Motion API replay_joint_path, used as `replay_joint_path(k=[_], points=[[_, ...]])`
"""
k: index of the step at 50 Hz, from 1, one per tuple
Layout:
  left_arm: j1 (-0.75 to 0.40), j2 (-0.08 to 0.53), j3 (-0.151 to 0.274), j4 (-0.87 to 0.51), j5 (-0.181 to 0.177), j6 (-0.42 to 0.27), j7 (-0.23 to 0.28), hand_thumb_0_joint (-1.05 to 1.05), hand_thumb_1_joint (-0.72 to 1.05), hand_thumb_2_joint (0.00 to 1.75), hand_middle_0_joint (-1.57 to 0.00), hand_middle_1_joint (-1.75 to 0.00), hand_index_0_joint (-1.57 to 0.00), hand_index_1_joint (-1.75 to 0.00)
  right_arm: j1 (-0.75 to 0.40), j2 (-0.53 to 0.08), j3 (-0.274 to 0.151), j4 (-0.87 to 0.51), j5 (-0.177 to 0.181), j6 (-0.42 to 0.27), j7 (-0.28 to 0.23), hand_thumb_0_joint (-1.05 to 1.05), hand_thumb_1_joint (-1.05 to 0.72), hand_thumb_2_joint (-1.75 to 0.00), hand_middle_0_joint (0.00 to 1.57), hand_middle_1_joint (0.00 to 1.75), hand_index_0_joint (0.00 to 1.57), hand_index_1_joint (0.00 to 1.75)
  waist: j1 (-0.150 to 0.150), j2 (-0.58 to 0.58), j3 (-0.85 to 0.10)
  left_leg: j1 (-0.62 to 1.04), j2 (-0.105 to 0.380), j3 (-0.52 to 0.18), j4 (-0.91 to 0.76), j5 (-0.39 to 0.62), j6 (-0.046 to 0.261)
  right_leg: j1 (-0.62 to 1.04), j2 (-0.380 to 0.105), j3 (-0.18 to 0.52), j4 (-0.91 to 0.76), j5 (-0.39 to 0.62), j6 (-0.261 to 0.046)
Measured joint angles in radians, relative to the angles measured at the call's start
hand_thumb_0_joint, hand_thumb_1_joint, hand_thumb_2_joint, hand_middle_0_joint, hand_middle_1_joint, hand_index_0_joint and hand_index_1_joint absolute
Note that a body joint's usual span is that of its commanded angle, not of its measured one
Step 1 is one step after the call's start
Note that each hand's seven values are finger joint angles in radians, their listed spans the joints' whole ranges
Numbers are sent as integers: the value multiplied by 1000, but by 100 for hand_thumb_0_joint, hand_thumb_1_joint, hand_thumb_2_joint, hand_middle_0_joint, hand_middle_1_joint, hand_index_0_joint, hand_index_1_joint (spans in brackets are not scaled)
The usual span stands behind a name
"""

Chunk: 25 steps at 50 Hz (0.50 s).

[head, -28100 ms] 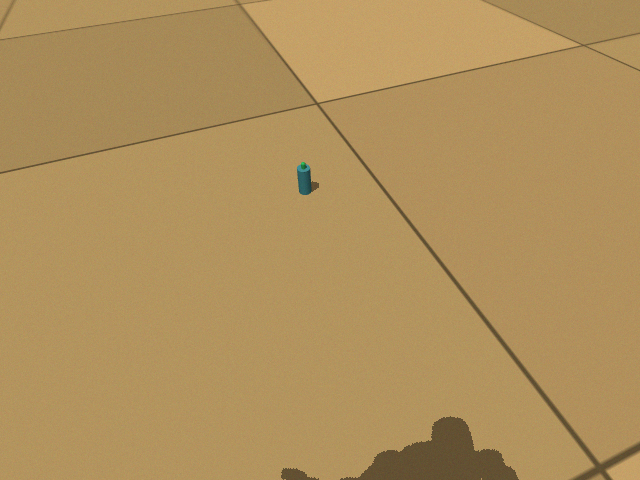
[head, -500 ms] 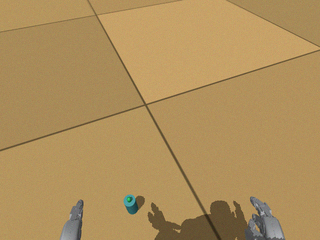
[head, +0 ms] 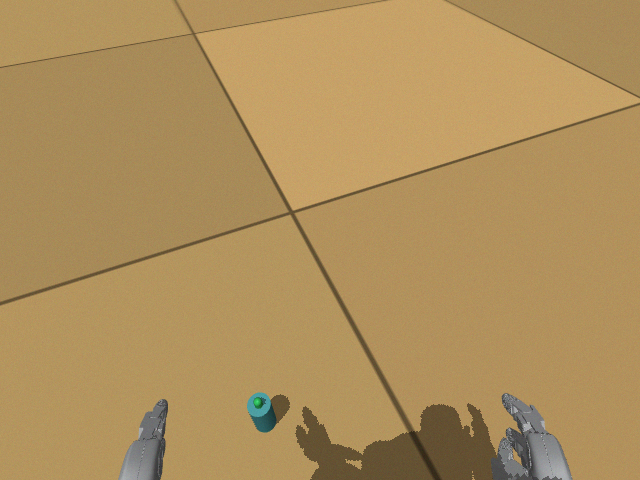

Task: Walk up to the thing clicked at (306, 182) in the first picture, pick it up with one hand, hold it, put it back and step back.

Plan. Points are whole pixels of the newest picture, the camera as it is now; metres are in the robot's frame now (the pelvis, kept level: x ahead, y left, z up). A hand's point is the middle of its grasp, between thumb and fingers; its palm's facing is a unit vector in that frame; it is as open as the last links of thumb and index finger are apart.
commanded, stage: stand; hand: left
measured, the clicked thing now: (261, 411) +0.42 +0.20 -0.64
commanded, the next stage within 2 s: none
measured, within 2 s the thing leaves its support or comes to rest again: neither
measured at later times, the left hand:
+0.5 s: hand out of the picture +0.11 +0.23 -0.11, palm faces -0.03 -0.94 -0.33, open 7.9 cm
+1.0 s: hand out of the picture +0.03 +0.25 -0.11, palm faces +0.00 -0.94 -0.34, open 7.4 cm
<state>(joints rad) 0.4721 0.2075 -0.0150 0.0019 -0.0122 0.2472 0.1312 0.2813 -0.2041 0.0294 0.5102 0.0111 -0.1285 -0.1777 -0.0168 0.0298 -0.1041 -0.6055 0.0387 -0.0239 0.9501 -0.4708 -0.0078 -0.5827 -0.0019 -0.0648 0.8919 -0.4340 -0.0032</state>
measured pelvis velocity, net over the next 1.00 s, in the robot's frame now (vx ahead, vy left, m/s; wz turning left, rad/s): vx -0.02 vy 0.01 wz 0.01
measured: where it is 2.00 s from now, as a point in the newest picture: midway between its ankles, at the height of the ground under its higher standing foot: outside the picture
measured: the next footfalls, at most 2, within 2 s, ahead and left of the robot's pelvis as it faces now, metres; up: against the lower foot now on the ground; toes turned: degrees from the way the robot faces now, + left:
none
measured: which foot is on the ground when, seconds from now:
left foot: down 0.00-1.00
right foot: down 0.00-1.00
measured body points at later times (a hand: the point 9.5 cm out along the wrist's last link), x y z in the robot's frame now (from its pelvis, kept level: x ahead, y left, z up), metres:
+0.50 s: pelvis -0.01 +0.00 +0.02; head +0.01 +0.01 +0.47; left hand +0.11 +0.28 -0.08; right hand +0.11 -0.27 -0.09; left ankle +0.01 +0.12 -0.69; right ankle +0.01 -0.12 -0.69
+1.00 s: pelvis -0.02 +0.01 +0.05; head -0.02 +0.01 +0.50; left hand +0.03 +0.30 -0.08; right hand +0.06 -0.26 -0.09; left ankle +0.01 +0.12 -0.69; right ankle +0.01 -0.12 -0.69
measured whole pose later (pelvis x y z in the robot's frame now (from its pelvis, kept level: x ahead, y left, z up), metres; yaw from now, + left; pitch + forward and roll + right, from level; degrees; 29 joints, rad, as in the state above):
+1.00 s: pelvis -0.02 +0.01 +0.05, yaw +0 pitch -4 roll +0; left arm 0.18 0.31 0.00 1.10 0.03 -0.01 0.02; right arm 0.15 -0.29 -0.01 1.08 -0.03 0.00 0.00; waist 0.02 0.01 0.06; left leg -0.14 -0.02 0.01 0.40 -0.19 0.02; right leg -0.15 -0.05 -0.04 0.40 -0.18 0.02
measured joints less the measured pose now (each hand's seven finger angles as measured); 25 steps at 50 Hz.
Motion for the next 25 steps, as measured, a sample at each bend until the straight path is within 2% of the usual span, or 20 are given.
replay_joint_path(k=[6, 13, 15, 17, 21, 25], points=[[-8, -1, -2, 12, 0, 1, 0, -1, -30, 30, -15, -20, -14, -20, -1, 1, 2, -2, 1, -2, 0, 1, -90, -90, 20, 30, 20, 31, 0, 1, 3, -3, -1, 0, -2, 5, 0, -4, -1, 0, 1, 3, 0], [-4, -3, -4, 12, 1, 0, 1, 0, 16, 67, -19, -27, -19, -27, 4, 4, 6, 4, 0, -4, -2, 1, -90, -90, 20, 30, 20, 31, 0, 1, 2, -1, -1, 1, -4, 9, 0, -3, -1, 1, -1, 7, -1], [-68, 14, -9, 133, 46, -79, -29, 0, 31, 74, -20, -28, -19, -28, -29, -4, -3, 63, -59, 11, 31, 1, -90, -90, 20, 30, 20, 30, 10, -12, 46, 43, -9, 8, -23, 19, 3, 34, -8, 7, -6, 10, -3], [-145, 40, -8, 293, 76, -140, -65, 0, 45, 79, -20, -29, -19, -29, -70, -24, -1, 148, -93, 54, 80, 1, -90, -90, 20, 30, 20, 30, 22, -31, 74, 82, -20, 18, -55, 36, 7, 63, -19, 16, -17, 16, -5], [-217, 82, 8, 513, 74, -205, -106, 0, 67, 85, -21, -30, -20, -30, -92, -57, -22, 247, -84, 98, 144, 1, -90, -90, 20, 30, 20, 31, 30, -48, 110, 144, -31, 26, -114, 64, 10, 116, -29, 23, -59, 36, -1], [-223, 104, 24, 662, 64, -235, -114, 1, 80, 88, -21, -30, -20, -30, -78, -84, -51, 311, -71, 109, 165, 1, -90, -90, 20, 30, 20, 31, 28, -46, 123, 201, -34, 28, -175, 89, 13, 174, -31, 25, -122, 62, 5]])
